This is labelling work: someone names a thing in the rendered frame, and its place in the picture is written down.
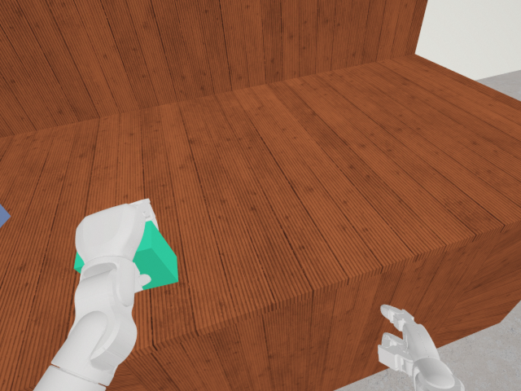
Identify right robot forearm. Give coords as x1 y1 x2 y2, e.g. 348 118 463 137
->
412 358 465 391

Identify robot left hand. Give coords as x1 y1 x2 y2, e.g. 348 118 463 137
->
75 199 159 293

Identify table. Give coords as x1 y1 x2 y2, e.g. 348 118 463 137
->
0 0 521 391

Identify robot right hand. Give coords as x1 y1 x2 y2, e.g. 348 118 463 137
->
378 305 440 381

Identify left robot forearm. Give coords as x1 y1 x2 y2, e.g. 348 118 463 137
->
33 256 137 391

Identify sponge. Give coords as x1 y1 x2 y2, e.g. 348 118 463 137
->
74 221 178 290

